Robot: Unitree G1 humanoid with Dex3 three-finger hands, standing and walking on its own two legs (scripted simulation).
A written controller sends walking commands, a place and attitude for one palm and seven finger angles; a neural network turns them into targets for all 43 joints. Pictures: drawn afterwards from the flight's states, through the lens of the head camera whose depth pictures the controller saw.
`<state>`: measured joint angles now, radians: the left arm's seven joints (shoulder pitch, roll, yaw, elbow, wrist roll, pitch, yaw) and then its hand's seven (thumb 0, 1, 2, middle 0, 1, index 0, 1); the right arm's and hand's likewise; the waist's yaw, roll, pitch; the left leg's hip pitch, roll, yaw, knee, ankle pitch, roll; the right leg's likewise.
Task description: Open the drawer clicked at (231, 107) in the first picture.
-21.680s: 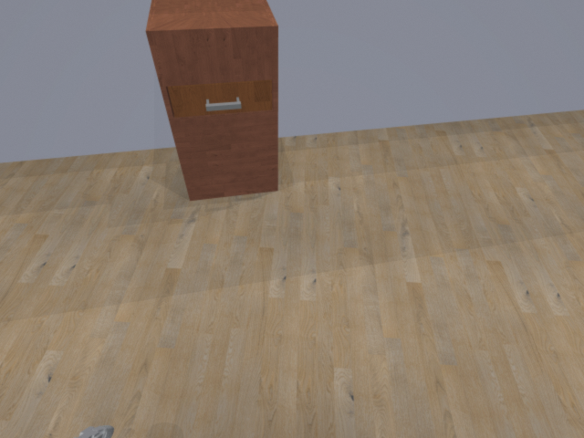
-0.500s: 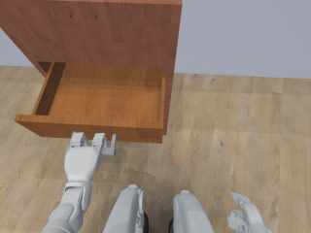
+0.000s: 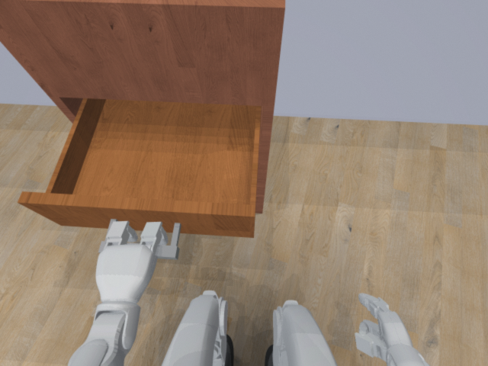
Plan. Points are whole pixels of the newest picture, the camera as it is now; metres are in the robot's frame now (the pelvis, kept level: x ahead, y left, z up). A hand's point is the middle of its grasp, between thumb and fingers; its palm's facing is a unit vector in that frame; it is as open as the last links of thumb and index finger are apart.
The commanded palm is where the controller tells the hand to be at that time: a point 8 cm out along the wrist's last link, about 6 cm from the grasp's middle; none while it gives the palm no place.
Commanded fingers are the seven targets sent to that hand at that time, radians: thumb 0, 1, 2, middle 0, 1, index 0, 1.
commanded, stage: pull the drawer open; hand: left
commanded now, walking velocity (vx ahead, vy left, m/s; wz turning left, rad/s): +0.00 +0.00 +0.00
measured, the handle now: (142, 238) +0.32 +0.21 -0.07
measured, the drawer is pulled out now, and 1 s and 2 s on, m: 0.22 0.26 0.26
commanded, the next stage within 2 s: open the thumb to release the handle in 1.24 s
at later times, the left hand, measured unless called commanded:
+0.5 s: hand (138, 284) +0.25 +0.20 -0.09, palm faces -0.09 -0.09 -0.99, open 5.4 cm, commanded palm +0.20 +0.20 -0.04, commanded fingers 0.00 0.90 0.90 -0.40 -1.35 -0.40 -1.35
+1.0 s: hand (136, 295) +0.23 +0.21 -0.09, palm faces -0.08 -0.09 -0.99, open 5.4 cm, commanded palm +0.19 +0.21 -0.04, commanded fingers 0.00 0.90 0.90 -0.40 -1.35 -0.40 -1.35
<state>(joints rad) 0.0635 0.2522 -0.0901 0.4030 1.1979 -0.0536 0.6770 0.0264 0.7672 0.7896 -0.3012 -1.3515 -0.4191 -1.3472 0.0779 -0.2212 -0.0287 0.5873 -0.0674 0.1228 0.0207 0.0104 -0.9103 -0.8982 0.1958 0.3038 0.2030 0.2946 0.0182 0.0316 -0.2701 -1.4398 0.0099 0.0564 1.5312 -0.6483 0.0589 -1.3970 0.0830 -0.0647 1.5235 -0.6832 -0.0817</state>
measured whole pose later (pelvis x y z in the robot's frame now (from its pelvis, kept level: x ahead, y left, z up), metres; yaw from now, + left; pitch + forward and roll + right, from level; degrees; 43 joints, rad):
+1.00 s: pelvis -0.01 -0.01 -0.01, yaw +0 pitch +31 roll +0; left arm 0.19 0.26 -0.06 0.32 1.19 -0.13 0.67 0.03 0.76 0.78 -0.30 -1.35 -0.42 -1.35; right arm 0.06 -0.22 -0.02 0.58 -0.08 0.11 0.01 0.01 -0.91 -0.90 0.20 0.30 0.20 0.29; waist 0.03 0.03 -0.27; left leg -1.47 0.01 0.06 1.56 -0.64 0.05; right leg -1.43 0.08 -0.06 1.57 -0.68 -0.09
